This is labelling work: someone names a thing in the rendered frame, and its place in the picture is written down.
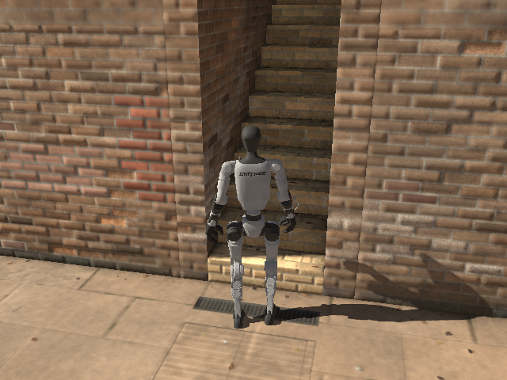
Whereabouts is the robot head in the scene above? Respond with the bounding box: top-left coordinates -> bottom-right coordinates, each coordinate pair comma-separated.
238,125 -> 265,164

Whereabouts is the robot right hand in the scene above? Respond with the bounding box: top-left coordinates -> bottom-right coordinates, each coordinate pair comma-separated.
278,216 -> 296,233

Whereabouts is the robot right forearm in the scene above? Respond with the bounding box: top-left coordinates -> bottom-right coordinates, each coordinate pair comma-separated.
281,190 -> 295,219

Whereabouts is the robot left hand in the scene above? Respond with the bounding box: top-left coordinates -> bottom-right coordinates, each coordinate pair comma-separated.
205,224 -> 223,243

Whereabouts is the robot right upper arm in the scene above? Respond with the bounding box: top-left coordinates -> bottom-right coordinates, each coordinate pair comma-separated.
269,159 -> 290,202

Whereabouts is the robot left forearm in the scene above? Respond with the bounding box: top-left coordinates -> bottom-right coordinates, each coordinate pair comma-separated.
208,193 -> 223,226

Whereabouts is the robot left thigh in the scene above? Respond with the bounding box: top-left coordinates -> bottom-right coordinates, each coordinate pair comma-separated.
227,221 -> 244,279

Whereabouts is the robot left upper arm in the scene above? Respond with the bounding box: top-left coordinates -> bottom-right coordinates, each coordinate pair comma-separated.
215,161 -> 236,205

